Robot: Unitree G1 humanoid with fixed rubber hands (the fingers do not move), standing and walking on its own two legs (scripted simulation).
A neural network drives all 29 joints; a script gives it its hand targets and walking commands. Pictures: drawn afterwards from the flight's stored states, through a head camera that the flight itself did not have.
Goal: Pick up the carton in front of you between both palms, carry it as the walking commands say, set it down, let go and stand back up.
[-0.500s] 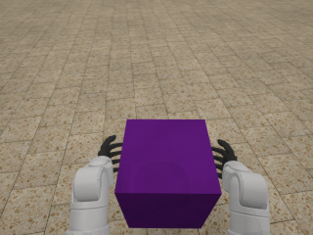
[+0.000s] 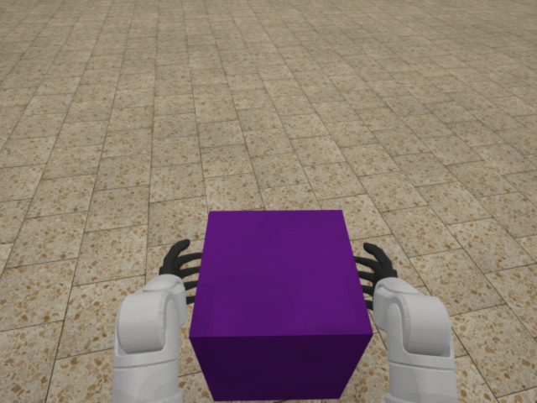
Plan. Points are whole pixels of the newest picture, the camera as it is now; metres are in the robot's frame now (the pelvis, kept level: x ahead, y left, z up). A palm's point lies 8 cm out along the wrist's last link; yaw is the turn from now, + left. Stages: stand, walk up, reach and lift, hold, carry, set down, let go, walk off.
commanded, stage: carry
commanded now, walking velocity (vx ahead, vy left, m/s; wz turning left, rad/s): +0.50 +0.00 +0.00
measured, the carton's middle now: (276, 308) +0.27 +0.00 -0.02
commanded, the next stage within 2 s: none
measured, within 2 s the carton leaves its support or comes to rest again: neither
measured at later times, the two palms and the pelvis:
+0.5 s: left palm (222, 150) +0.56 +0.11 +0.08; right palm (365, 154) +0.58 -0.19 +0.07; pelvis +0.31 -0.05 +0.01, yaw +4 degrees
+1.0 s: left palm (215, 87) +0.89 +0.17 +0.06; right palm (322, 89) +0.89 -0.13 +0.06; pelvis +0.63 +0.02 +0.01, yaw +0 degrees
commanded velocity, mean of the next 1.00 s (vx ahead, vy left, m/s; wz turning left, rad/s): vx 0.50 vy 0.00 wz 0.00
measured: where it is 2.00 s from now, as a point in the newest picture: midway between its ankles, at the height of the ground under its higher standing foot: (266, 204)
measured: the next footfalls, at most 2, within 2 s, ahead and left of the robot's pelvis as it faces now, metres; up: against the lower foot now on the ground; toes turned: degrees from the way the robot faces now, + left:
right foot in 0.36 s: +0.40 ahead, -0.13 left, +0.00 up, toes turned -10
left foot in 0.84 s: +0.71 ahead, +0.10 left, +0.00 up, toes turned +13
